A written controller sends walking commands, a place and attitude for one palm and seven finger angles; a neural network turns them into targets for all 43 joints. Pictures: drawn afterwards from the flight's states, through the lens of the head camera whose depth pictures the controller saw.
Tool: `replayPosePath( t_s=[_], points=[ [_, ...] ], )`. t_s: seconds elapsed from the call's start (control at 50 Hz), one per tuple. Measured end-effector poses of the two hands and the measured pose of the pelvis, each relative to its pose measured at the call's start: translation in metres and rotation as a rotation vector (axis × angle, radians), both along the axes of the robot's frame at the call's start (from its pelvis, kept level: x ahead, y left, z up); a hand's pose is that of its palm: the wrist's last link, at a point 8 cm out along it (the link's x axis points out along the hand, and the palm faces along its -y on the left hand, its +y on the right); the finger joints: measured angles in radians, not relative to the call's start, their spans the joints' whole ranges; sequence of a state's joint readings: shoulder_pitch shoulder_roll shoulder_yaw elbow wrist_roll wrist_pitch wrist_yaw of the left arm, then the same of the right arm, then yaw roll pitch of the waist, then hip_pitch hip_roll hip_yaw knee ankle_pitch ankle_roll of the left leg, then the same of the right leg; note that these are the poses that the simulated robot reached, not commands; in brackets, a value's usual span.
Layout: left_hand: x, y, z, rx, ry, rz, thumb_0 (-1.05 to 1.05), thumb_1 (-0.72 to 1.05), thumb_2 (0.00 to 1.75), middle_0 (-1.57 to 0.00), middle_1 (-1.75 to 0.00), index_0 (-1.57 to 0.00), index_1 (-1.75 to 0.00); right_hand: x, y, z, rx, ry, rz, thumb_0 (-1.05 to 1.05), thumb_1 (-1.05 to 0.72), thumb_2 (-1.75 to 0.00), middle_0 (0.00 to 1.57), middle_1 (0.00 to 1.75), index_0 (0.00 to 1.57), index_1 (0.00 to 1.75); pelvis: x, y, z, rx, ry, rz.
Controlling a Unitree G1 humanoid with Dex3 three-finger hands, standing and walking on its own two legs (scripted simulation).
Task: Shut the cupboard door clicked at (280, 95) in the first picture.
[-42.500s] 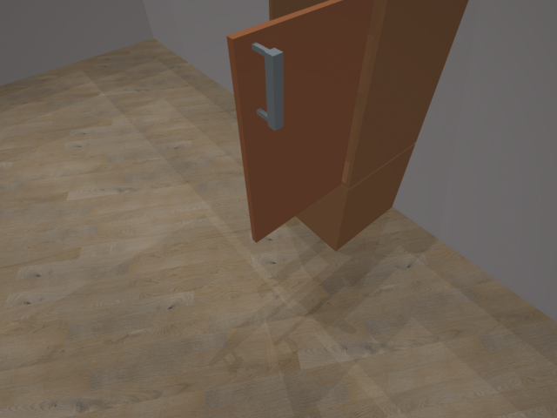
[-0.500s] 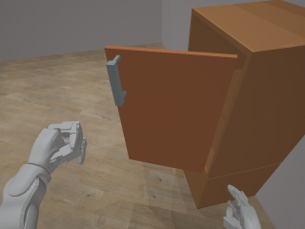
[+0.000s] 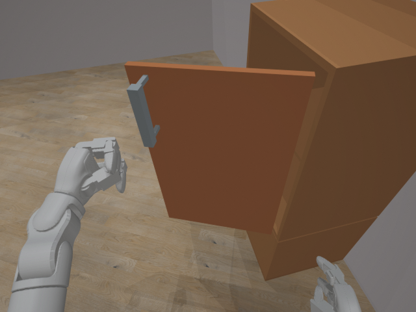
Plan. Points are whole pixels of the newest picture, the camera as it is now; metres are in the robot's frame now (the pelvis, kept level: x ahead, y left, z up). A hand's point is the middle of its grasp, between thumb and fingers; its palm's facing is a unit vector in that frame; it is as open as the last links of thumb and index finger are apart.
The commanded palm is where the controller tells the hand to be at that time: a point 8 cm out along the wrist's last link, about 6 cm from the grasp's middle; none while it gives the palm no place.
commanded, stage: bring the fist close to the handle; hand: left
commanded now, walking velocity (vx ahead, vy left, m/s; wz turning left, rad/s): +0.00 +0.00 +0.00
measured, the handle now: (147, 112) +0.47 +0.18 +0.16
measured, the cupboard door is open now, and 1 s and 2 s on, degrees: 65 65 52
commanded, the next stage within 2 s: push the door shut along its arc in 0.86 s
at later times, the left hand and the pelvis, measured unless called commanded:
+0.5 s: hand (140, 144) +0.36 +0.16 +0.17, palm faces -0.10 -0.99 -0.03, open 3.1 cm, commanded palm +0.33 +0.22 +0.17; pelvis +0.00 +0.00 +0.00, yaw +0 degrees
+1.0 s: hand (137, 145) +0.36 +0.17 +0.16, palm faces -0.07 -1.00 -0.03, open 3.1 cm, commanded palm +0.34 +0.22 +0.17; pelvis +0.00 +0.01 +0.00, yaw -1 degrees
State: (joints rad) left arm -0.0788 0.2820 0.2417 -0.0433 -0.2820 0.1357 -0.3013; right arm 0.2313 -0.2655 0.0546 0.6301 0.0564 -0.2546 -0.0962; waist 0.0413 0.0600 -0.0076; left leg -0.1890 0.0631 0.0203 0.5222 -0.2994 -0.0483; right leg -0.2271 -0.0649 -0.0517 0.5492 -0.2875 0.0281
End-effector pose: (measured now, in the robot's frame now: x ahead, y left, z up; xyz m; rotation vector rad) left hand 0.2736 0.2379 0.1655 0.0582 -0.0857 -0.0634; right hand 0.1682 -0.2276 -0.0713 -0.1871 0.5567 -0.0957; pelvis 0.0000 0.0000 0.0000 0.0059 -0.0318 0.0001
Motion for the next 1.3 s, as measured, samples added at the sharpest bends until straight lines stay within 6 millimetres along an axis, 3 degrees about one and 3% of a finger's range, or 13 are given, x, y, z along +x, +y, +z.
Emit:
replayPosePath(
  t_s=[0.08,0.24,0.4,0.5,0.6,0.72,1.06,1.18,1.3],
  points=[
    [0.008,-0.002,0.004,0.003,-0.014,-0.006,0.02,0.9,0.9,-1.3,-1.5,-1.3,-1.49,0.005,-0.001,0.0,0.001,0.006,0.0,0.01,-0.9,-0.9,0.21,0.3,0.2,0.3,0.003,-0.001,0.0,0.0,0.003,0.001],
    [0.032,-0.014,-0.009,-0.005,0.072,-0.034,0.02,0.9,0.9,-1.3,-1.5,-1.3,-1.5,0.01,0.002,-0.003,0.001,0.024,-0.009,0.01,-0.9,-0.9,0.21,0.3,0.2,0.3,0.002,0.0,0.0,0.0,0.011,0.003],
    [0.061,-0.013,0.007,-0.014,0.021,-0.016,0.02,0.9,0.9,-1.3,-1.5,-1.3,-1.49,0.001,0.003,-0.006,0.006,0.067,-0.028,0.01,-0.9,-0.9,0.21,0.3,0.2,0.3,0.004,0.002,0.0,0.0,0.023,-0.003],
    [0.073,-0.018,0.002,-0.022,0.071,-0.037,0.02,0.9,0.9,-1.3,-1.5,-1.3,-1.5,-0.008,0.001,-0.012,0.006,0.109,-0.047,0.01,-0.9,-0.9,0.21,0.3,0.2,0.3,0.004,0.005,0.0,0.0,0.029,-0.005],
    [0.077,-0.019,-0.007,-0.032,0.091,-0.033,0.02,0.9,0.9,-1.3,-1.5,-1.3,-1.49,-0.017,-0.001,-0.014,0.003,0.135,-0.07,0.01,-0.9,-0.9,0.21,0.3,0.2,0.3,0.004,0.007,0.001,0.002,0.034,-0.015],
    [0.074,-0.018,-0.002,-0.023,0.041,-0.02,0.02,0.9,0.9,-1.3,-1.5,-1.3,-1.49,-0.021,-0.001,-0.014,-0.002,0.145,-0.073,0.01,-0.9,-0.9,0.21,0.3,0.2,0.3,0.004,0.009,0.001,0.0,0.029,-0.018],
    [0.069,-0.012,0.001,-0.018,0.051,-0.017,0.02,0.9,0.9,-1.3,-1.5,-1.3,-1.5,-0.013,0.003,-0.008,0.003,0.113,-0.056,0.01,-0.9,-0.9,0.21,0.3,0.2,0.3,-0.001,0.008,0.001,-0.001,0.021,-0.01],
    [0.088,-0.021,-0.001,0.0,0.095,-0.073,0.02,0.9,0.9,-1.3,-1.5,-1.3,-1.5,-0.018,0.0,-0.012,-0.022,0.145,-0.055,0.01,-0.9,-0.9,0.21,0.3,0.2,0.3,-0.007,0.007,0.0,-0.003,0.027,0.004],
    [0.115,-0.031,-0.002,-0.01,0.109,-0.107,0.02,0.9,0.9,-1.3,-1.5,-1.31,-1.49,-0.035,-0.008,-0.019,-0.031,0.194,-0.087,0.01,-0.9,-0.9,0.21,0.3,0.2,0.3,-0.008,0.007,0.0,0.0,0.055,0.0]
  ],
)
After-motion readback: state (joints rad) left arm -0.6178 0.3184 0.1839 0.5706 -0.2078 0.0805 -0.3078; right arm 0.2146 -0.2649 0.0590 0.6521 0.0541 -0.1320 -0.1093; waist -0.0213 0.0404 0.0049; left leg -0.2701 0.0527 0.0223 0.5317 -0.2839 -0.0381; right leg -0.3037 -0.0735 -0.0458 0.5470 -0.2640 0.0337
